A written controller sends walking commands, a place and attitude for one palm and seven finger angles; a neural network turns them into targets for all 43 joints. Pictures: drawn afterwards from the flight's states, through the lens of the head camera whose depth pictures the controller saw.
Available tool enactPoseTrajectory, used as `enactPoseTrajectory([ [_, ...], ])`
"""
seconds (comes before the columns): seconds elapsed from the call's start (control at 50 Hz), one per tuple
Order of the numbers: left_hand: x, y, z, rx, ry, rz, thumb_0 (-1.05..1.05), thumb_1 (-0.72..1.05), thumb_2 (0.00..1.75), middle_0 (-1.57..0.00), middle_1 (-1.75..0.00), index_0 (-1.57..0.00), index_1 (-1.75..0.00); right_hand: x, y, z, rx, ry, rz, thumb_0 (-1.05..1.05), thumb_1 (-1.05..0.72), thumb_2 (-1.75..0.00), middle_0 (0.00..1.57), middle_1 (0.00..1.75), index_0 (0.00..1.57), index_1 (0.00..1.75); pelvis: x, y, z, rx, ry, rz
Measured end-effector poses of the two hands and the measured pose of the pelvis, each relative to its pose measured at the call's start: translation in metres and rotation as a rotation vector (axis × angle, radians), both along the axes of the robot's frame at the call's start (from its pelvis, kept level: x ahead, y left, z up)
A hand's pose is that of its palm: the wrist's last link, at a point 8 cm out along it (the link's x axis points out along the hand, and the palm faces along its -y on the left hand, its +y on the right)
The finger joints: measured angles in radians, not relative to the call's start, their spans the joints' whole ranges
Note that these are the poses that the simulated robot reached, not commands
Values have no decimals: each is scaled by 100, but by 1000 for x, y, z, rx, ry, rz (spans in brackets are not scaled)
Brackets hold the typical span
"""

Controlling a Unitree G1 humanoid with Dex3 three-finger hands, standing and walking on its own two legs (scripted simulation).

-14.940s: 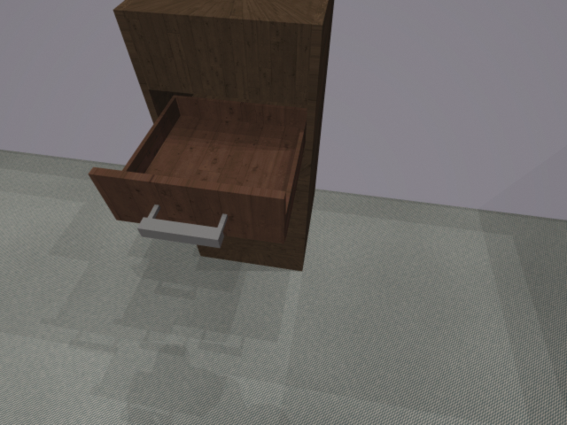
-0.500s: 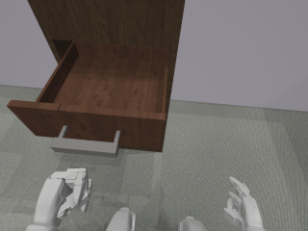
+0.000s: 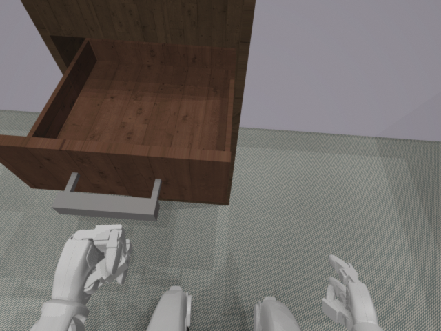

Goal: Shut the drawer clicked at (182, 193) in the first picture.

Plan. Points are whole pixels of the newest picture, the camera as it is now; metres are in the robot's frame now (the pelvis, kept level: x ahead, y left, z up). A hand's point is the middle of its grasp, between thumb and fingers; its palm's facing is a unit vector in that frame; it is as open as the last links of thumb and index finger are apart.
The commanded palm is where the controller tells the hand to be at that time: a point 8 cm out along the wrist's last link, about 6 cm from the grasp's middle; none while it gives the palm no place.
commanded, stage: bring the fist close to the handle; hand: left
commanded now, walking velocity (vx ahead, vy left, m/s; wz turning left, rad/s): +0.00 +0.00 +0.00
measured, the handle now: (112, 193) +0.33 +0.20 +0.05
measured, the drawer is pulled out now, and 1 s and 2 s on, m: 0.28 0.26 0.12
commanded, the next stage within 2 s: push the drawer shut in 0.20 s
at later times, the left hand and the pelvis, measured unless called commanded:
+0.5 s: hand (127, 256) +0.23 +0.16 +0.05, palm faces -0.07 -1.00 -0.06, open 3.3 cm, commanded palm +0.22 +0.21 +0.05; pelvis +0.00 +0.00 +0.00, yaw +0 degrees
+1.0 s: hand (129, 230) +0.27 +0.16 +0.04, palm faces -0.09 -0.99 -0.06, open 2.8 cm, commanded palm +0.28 +0.22 +0.05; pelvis -0.01 +0.00 +0.00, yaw +0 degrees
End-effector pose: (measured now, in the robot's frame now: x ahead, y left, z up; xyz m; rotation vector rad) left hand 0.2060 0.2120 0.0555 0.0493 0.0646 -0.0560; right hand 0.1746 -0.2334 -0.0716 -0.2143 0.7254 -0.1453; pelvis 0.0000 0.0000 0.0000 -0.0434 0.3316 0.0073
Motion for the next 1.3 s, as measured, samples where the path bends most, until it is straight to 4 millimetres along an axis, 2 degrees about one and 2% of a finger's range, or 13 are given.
enactPoseTrajectory([
  [0.28,-10,-1,-1,6,3,13,1,90,90,-140,-160,-140,-160,6,-3,2,0,-13,4,2,-90,-90,20,30,20,30,2,-3,0,3,0,1],
  [0.38,-8,0,-3,10,-3,8,1,90,90,-140,-160,-140,-160,8,-4,1,-7,-19,13,2,-90,-90,20,30,20,30,0,-4,-3,1,2,3],
  [0.58,23,-3,-3,7,-29,-19,2,90,90,-140,-160,-140,-160,-1,-6,-3,-13,5,16,2,-90,-90,20,30,20,30,-2,-4,-3,-1,7,3],
  [0.72,27,0,-3,10,-13,-20,0,86,91,-140,-160,-140,-160,-14,-7,-2,-17,44,6,2,-90,-90,20,30,20,30,-1,-3,2,2,3,0],
  [0.9,38,6,-8,12,-49,-28,-3,79,91,-140,-160,-140,-160,-22,-10,-8,-42,73,20,2,-90,-90,20,30,20,30,-8,0,0,-3,4,7],
  [1.1,69,6,-8,4,-52,-37,-4,78,91,-140,-160,-140,-160,-30,-4,-9,-36,90,20,1,-90,-90,20,30,20,30,-15,3,1,-2,0,7],
  [1.3,103,5,-7,-6,-52,-31,-2,78,90,-140,-160,-140,-160,-48,-4,-9,-33,146,-6,1,-90,-90,20,30,20,30,-16,6,6,1,1,-2],
])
